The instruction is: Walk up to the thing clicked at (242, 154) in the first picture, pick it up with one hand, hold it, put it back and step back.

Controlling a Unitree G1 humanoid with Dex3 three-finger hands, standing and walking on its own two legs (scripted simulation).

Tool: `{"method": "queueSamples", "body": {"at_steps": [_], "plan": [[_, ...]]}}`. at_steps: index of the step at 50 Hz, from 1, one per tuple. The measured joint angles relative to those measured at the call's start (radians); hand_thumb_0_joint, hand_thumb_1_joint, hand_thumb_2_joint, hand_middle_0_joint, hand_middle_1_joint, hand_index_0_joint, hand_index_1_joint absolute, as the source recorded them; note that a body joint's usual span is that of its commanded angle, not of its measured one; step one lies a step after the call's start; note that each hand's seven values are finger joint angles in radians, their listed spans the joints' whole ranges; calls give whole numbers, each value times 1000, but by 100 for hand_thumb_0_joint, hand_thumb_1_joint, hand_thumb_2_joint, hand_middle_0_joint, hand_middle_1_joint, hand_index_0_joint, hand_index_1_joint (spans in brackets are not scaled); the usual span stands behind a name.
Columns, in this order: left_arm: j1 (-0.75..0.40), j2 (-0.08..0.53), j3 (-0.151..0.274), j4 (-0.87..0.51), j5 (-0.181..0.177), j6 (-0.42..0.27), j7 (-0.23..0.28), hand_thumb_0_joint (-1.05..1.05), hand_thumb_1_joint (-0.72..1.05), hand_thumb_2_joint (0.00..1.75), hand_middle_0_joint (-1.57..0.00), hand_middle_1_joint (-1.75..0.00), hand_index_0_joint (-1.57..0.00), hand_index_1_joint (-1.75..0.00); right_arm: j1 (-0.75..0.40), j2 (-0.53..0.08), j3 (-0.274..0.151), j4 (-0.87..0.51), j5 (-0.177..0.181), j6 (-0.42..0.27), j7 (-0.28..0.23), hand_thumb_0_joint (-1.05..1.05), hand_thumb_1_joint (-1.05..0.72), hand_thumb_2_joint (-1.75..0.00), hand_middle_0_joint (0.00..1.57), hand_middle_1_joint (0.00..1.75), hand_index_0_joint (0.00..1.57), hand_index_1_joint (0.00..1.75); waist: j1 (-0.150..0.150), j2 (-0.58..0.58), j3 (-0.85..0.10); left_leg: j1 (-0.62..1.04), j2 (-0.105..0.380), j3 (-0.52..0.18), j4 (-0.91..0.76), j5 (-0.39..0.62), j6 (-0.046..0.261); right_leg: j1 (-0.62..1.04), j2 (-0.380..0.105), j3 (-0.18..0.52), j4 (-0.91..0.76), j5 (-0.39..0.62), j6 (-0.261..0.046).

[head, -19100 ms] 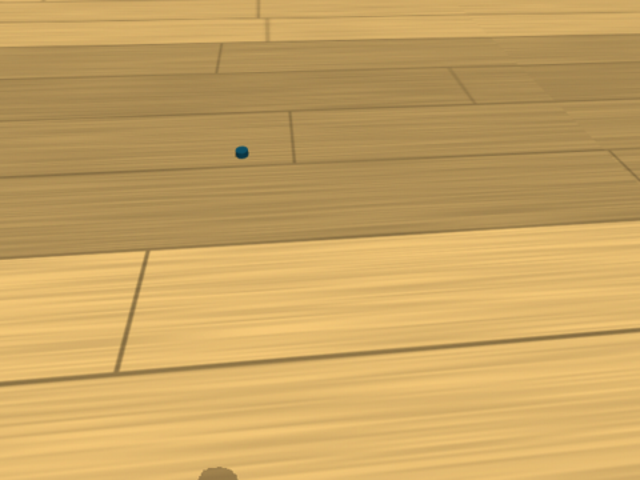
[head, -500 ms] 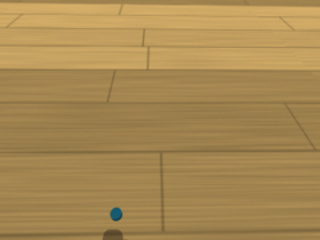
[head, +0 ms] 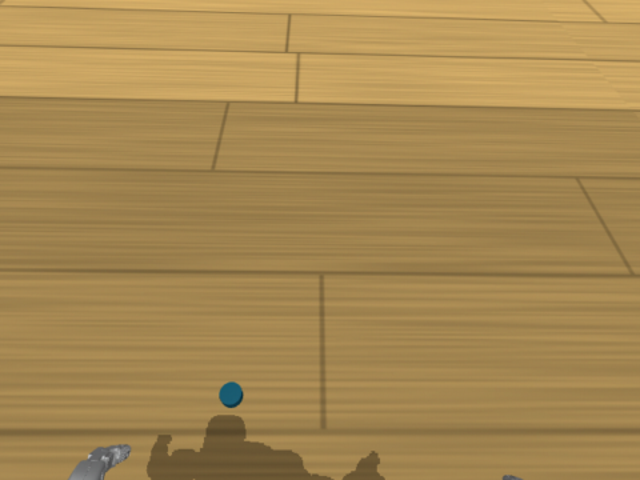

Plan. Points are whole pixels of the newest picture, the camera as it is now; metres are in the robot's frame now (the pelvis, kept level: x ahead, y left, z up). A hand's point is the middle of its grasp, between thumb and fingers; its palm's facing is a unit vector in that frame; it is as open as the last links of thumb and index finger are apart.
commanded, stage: rise first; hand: left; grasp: from above
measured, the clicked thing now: (231, 394) +0.44 +0.25 -0.76
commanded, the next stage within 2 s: none
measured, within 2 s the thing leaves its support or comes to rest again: neither
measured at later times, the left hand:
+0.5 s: hand out of the picture +0.13 +0.26 -0.21, palm faces -0.14 -0.89 -0.44, open 14.1 cm
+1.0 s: hand (160, 463) +0.21 +0.29 -0.38, palm faces -0.43 -0.55 -0.72, open 14.1 cm
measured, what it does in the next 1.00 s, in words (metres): lowers itself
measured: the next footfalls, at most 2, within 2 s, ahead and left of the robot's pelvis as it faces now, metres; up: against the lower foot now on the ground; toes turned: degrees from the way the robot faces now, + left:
none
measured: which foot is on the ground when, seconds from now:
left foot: down 0.00-1.00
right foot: down 0.00-1.00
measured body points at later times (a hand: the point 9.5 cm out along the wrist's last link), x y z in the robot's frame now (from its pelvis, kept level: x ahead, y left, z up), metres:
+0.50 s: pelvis -0.01 +0.01 -0.07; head +0.09 +0.02 +0.37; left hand +0.14 +0.31 -0.18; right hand +0.14 -0.25 -0.17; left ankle +0.01 +0.13 -0.74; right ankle -0.01 -0.13 -0.74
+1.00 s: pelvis -0.05 +0.01 -0.23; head +0.13 +0.02 +0.18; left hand +0.23 +0.32 -0.33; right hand +0.15 -0.26 -0.35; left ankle +0.01 +0.13 -0.74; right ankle -0.01 -0.13 -0.74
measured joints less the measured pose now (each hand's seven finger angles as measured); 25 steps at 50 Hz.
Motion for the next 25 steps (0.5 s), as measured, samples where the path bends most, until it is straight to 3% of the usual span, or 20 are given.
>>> {"method": "queueSamples", "body": {"at_steps": [3, 6, 15, 25], "plan": [[-28, 10, 41, -32, 51, 12, -16, 1, 54, 94, -17, -64, -15, -64, 22, 33, -10, -61, -9, 0, 6, 1, -91, -91, 20, 30, 20, 30, -5, -10, -17, -80, 5, 5, 72, -28, -1, -84, 3, 8, 75, -27, -2], [-6, 8, 48, -96, 83, 42, -15, 1, 35, 96, -13, -78, -12, -78, 45, 52, -16, -106, -7, 5, 12, 1, -91, -91, 20, 30, 20, 30, -15, -8, -33, -126, 7, 8, 122, -53, -1, -130, 3, 14, 122, -49, -1], [92, -11, 58, -250, 139, 122, 2, 1, -26, 100, -8, -101, -7, -101, 70, 57, -27, -204, -14, -14, 28, 1, -89, -90, 21, 30, 20, 30, -20, 6, -100, -331, 9, 3, 351, -159, 6, -330, -1, 21, 341, -149, 8], [212, -20, 45, -488, 195, 167, 6, 0, -52, 103, -7, -105, -5, -108, 27, 59, -36, -262, -22, -54, 15, 1, -88, -90, 21, 30, 20, 30, -9, 10, -140, -534, 14, -17, 582, -259, 8, -521, -1, 14, 560, -249, 10]]}}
